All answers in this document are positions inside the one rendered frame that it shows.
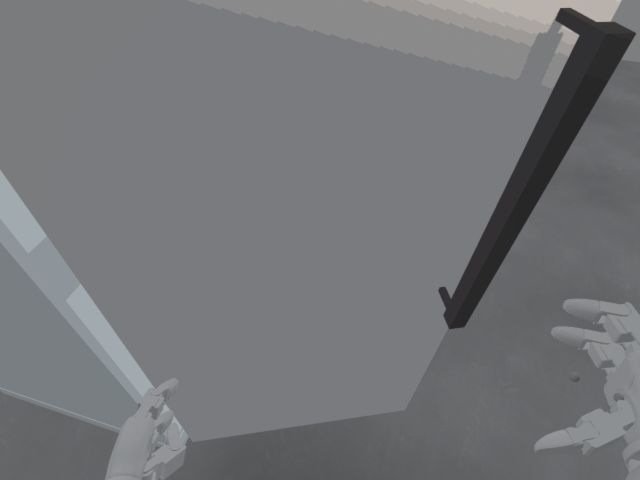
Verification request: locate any handle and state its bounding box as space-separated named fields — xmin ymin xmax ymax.
xmin=438 ymin=8 xmax=636 ymax=329

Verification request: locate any fridge door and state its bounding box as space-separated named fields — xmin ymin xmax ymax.
xmin=0 ymin=0 xmax=622 ymax=442

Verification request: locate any left robot hand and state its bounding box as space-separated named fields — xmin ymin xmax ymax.
xmin=105 ymin=378 xmax=186 ymax=480

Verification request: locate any right robot hand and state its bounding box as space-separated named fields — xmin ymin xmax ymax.
xmin=534 ymin=299 xmax=640 ymax=456

